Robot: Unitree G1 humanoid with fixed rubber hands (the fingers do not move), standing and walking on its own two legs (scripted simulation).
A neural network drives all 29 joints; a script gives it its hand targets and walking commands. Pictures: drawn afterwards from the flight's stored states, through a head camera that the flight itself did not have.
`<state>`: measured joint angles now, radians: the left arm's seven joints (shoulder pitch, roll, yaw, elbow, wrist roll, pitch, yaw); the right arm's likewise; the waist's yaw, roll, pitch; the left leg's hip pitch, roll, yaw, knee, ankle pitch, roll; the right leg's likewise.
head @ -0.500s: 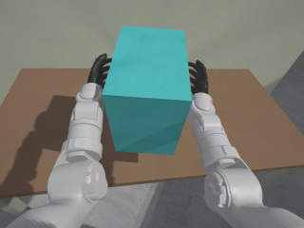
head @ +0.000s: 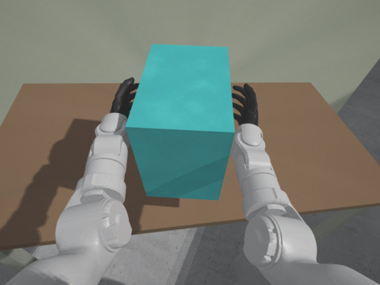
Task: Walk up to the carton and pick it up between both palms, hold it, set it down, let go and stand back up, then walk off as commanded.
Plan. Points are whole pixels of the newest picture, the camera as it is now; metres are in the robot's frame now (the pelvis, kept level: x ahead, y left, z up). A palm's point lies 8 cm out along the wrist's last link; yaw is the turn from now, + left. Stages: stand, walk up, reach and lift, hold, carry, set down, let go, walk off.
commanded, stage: set down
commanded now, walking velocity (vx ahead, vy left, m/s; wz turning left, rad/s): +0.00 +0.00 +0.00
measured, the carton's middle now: (186, 123) +0.44 -0.04 +0.09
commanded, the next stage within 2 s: none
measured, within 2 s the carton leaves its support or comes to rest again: rests again in 1.30 s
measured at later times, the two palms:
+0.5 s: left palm (124, 118) +0.46 +0.10 +0.10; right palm (242, 127) +0.40 -0.16 +0.12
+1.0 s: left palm (126, 123) +0.48 +0.10 +0.07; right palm (235, 136) +0.41 -0.16 +0.08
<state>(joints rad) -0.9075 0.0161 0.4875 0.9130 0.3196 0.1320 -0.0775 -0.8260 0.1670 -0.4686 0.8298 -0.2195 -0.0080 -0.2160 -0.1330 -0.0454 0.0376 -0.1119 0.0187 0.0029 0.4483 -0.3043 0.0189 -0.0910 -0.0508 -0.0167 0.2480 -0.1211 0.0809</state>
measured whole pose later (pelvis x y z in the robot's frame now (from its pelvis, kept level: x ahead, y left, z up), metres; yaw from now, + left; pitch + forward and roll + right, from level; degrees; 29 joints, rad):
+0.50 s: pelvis +0.02 +0.00 +0.00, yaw +0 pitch +0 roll -3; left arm -0.91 0.03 0.51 1.00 0.32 0.05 -0.09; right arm -0.80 0.21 -0.55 0.84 -0.31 -0.08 -0.21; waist -0.14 -0.05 0.05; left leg -0.11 0.02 0.00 0.45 -0.33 0.02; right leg -0.09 -0.05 -0.02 0.25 -0.14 0.09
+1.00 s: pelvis +0.03 +0.01 +0.00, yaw +0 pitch +3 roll -3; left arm -0.91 0.05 0.49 1.06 0.32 -0.02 -0.10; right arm -0.80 0.22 -0.62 0.94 -0.35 -0.22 -0.22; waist -0.14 -0.05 0.06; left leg -0.18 0.02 0.00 0.45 -0.33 0.03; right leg -0.15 -0.05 -0.03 0.25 -0.14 0.09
